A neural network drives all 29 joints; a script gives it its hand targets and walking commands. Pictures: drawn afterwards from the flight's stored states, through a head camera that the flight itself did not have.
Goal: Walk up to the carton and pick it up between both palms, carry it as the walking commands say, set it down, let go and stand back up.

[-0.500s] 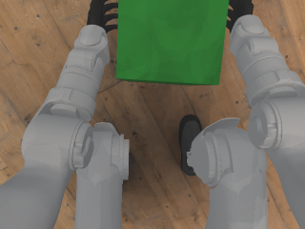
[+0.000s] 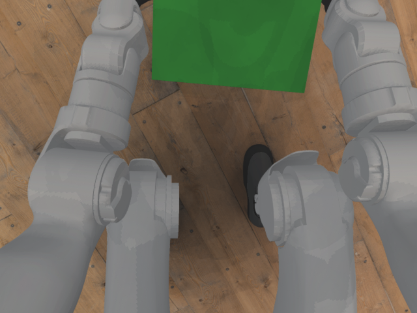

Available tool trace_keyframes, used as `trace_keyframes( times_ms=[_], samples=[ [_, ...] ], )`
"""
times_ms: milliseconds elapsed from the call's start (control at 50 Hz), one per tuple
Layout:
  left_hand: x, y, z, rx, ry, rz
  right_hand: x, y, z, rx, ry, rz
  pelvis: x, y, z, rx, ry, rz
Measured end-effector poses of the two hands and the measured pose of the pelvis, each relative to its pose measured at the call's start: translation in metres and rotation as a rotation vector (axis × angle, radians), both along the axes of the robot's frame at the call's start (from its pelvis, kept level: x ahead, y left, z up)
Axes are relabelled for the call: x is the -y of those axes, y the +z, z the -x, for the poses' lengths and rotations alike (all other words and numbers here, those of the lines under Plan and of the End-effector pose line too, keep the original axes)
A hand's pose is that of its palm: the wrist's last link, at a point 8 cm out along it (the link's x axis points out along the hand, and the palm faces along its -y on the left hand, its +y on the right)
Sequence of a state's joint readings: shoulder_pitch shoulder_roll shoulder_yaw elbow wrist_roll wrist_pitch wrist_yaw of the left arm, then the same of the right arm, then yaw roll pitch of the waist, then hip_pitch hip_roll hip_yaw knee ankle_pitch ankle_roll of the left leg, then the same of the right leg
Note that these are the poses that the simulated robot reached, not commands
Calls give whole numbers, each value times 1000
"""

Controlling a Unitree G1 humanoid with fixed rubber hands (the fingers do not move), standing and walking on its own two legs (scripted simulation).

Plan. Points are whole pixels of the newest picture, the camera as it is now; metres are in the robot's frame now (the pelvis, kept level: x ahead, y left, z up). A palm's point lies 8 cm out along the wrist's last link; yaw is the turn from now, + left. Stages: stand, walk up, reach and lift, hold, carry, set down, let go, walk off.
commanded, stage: reach and lift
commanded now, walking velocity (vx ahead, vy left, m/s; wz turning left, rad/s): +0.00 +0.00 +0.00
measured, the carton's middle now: (227, 12) +0.55 -0.06 -0.21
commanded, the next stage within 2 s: none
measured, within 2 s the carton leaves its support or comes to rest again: neither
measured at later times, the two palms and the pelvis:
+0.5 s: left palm (130, 1) +0.53 +0.06 -0.10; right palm (367, 3) +0.51 -0.23 -0.10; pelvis -0.01 -0.01 +0.03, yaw +1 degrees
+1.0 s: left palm out of the picture +0.52 +0.08 -0.03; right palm out of the picture +0.50 -0.21 -0.04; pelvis -0.02 +0.00 +0.08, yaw +1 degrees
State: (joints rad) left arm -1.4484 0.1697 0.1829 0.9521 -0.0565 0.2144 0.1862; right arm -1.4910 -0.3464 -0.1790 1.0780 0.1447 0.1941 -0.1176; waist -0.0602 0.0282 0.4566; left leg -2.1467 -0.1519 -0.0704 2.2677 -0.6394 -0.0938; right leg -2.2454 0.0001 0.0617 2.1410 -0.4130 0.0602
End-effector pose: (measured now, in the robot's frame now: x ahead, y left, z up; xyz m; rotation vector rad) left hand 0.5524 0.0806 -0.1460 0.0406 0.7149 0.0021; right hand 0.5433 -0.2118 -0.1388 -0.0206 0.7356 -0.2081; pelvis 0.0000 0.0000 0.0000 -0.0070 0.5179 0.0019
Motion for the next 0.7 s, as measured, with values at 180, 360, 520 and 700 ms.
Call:
trace_keyframes(
  times_ms=[180, 360, 520, 700],
  samples=[
    [5, 22, -2, 15, 5, -4, 4, 11, 7, 16, -35, -10, -3, 10, 4, 51, 8, -8],
    [20, 40, 9, 30, 17, 19, 17, 21, 28, 39, -91, -60, 1, 21, 6, 71, -4, -34],
    [15, 51, 22, 35, 54, 24, 13, 37, 27, 45, -61, -62, 11, 31, 13, 74, -15, -62],
    [6, 75, 19, 52, 63, 29, 4, 66, 20, 60, -47, -50, 16, 47, 17, 80, -15, -62]
  ],
)
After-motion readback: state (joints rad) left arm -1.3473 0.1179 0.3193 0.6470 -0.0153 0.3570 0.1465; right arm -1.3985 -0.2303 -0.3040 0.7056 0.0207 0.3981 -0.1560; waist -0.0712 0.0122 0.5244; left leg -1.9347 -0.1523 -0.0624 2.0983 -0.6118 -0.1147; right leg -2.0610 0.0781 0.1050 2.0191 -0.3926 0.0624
